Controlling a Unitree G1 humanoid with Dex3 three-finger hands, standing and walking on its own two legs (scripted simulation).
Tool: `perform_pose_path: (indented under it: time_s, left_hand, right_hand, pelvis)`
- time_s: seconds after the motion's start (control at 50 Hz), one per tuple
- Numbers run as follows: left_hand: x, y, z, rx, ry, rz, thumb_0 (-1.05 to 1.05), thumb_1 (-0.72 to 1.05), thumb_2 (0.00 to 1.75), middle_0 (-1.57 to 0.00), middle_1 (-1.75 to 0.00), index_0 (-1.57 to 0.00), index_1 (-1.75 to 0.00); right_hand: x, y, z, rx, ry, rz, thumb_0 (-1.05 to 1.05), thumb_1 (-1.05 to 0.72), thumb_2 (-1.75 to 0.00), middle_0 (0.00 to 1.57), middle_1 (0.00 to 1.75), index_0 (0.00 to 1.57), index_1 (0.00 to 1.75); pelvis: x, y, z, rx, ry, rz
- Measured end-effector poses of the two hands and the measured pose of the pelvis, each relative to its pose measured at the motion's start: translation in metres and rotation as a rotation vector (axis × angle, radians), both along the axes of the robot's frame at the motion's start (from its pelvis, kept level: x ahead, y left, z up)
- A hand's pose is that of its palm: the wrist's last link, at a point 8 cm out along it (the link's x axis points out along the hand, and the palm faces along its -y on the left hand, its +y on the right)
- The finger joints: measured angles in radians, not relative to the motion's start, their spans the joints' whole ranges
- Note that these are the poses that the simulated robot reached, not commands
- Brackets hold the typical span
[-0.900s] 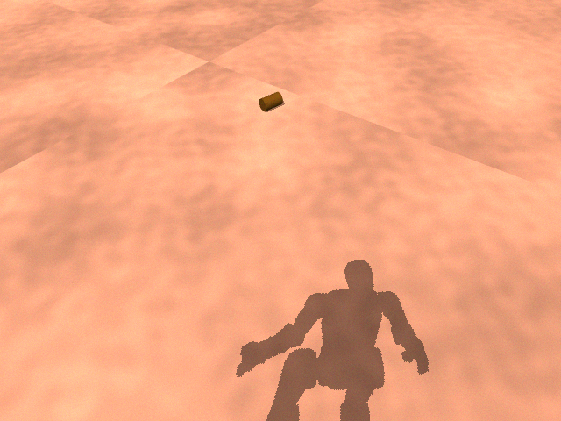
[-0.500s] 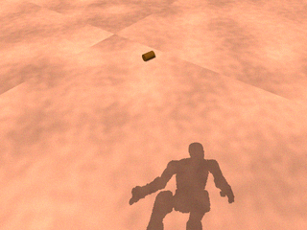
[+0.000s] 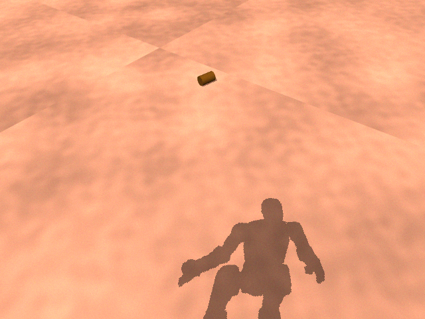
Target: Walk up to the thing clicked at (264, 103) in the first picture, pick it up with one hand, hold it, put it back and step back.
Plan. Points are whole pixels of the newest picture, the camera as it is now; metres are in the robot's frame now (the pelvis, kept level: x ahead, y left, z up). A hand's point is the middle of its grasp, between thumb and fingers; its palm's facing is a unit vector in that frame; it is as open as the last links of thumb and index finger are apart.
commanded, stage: stand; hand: left
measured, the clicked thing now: (206, 78) +2.07 +0.09 -0.74
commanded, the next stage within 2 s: walk up in 0.22 s
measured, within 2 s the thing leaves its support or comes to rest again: neither
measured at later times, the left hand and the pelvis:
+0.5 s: hand out of the picture +0.08 +0.35 -0.17, palm faces +0.26 -0.91 -0.32, open 7.4 cm; pelvis +0.06 +0.03 -0.02, yaw +11 degrees
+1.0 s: hand (83, 246) +0.33 +0.37 -0.16, palm faces +0.31 -0.90 -0.32, open 7.4 cm; pelvis +0.32 +0.05 -0.03, yaw +21 degrees
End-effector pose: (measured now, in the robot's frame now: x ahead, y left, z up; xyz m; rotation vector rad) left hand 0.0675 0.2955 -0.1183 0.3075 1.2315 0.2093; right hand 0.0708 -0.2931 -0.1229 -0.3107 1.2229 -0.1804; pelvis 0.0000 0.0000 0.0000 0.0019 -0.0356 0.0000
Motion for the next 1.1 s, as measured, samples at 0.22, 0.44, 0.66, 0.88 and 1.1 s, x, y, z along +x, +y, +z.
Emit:
perform_pose_path:
  time_s: [0.22, 0.44, 0.66, 0.88, 1.1]
  left_hand:
    - [0.0, 0.0, -0.001, -0.005, 0.003, 0.001, 0.01, 0.91, 0.9, -0.2, -0.3, -0.2, -0.3]
    - [-0.011, 0.063, 0.0, -0.011, -0.154, 0.194, 0.01, 0.91, 0.9, -0.2, -0.3, -0.2, -0.3]
    - [0.049, 0.118, -0.032, -0.042, -0.108, 0.226, 0.01, 0.91, 0.9, -0.19, -0.3, -0.19, -0.3]
    - [0.147, 0.113, -0.006, -0.069, -0.109, 0.271, 0.01, 0.91, 0.9, -0.2, -0.3, -0.2, -0.3]
    - [0.319, 0.084, -0.001, 0.027, -0.212, 0.313, 0.01, 0.91, 0.9, -0.2, -0.3, -0.2, -0.3]
  right_hand:
    - [-0.001, 0.0, 0.001, -0.005, 0.006, 0.0, 0.0, -0.91, -0.9, 0.2, 0.3, 0.2, 0.3]
    - [0.072, -0.009, 0.032, -0.101, 0.008, 0.208, 0.01, -0.91, -0.9, 0.2, 0.3, 0.2, 0.3]
    - [0.175, 0.024, 0.05, -0.212, -0.187, 0.211, 0.0, -0.91, -0.9, 0.2, 0.3, 0.2, 0.3]
    - [0.267, 0.058, 0.034, -0.111, -0.039, 0.31, 0.0, -0.9, -0.9, 0.21, 0.3, 0.21, 0.31]
    - [0.467, 0.026, -0.011, -0.136, 0.007, 0.403, 0.0, -0.9, -0.9, 0.2, 0.3, 0.2, 0.3]
  pelvis:
    - [0.0, 0.001, 0.0, 0.0, 0.002, 0.002]
    - [0.032, 0.019, -0.008, -0.012, 0.012, 0.166]
    - [0.116, 0.068, -0.029, 0.03, -0.036, 0.231]
    - [0.234, 0.07, -0.01, 0.018, 0.008, 0.326]
    - [0.391, 0.04, -0.035, 0.003, 0.033, 0.382]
